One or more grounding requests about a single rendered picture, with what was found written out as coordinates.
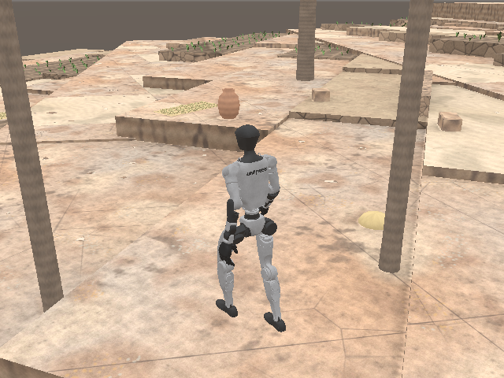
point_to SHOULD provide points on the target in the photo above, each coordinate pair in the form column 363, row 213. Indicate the robot right foot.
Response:
column 279, row 325

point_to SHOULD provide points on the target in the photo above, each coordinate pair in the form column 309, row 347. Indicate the robot left forearm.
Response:
column 230, row 227

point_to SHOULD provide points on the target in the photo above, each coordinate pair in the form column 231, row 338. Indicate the right robot hand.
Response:
column 263, row 210

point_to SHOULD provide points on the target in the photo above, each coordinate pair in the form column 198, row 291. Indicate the robot left foot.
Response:
column 232, row 311

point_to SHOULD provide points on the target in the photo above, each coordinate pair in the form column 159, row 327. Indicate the robot left upper arm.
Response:
column 230, row 173

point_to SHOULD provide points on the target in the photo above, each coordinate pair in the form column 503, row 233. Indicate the robot right upper arm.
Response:
column 273, row 174

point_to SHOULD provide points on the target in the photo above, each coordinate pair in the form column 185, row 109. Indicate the left robot hand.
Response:
column 225, row 252

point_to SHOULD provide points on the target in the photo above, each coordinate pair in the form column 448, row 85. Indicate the robot foot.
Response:
column 279, row 325
column 232, row 311

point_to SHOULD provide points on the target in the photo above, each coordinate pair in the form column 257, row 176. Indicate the robot right forearm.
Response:
column 270, row 199

